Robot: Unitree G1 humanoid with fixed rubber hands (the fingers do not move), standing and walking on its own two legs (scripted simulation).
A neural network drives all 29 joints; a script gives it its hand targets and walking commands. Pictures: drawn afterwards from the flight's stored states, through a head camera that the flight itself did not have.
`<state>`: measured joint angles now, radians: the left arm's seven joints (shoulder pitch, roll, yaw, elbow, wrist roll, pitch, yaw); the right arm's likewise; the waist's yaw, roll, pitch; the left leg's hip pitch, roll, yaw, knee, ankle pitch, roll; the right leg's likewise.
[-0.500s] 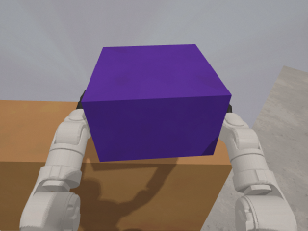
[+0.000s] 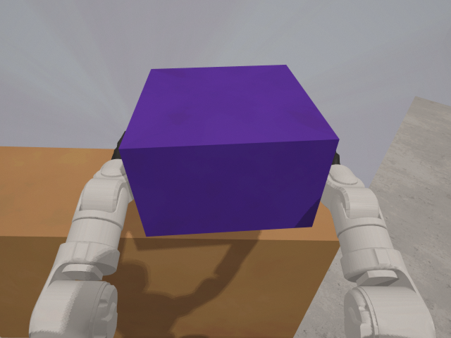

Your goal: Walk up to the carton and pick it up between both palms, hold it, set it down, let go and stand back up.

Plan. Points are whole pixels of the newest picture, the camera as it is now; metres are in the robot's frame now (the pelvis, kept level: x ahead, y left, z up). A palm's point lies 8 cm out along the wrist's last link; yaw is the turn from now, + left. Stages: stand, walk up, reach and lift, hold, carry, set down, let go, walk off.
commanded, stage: hold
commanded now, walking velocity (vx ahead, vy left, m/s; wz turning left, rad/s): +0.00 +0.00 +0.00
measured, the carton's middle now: (224, 140) +0.42 +0.02 +0.20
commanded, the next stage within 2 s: none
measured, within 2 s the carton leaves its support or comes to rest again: neither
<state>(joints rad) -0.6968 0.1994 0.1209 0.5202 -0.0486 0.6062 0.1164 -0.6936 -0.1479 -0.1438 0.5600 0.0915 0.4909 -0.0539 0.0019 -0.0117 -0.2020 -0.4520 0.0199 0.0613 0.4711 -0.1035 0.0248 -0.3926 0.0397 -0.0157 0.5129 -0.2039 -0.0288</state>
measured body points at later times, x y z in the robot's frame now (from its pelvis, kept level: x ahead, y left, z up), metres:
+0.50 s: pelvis +0.00 +0.00 +0.00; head -0.04 +0.01 +0.45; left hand +0.39 +0.20 +0.17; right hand +0.40 -0.17 +0.17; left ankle +0.08 +0.11 -0.73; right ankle +0.03 -0.10 -0.73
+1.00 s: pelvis +0.00 +0.00 +0.00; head -0.04 +0.01 +0.45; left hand +0.39 +0.20 +0.17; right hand +0.40 -0.17 +0.17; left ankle +0.08 +0.11 -0.73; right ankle +0.03 -0.10 -0.73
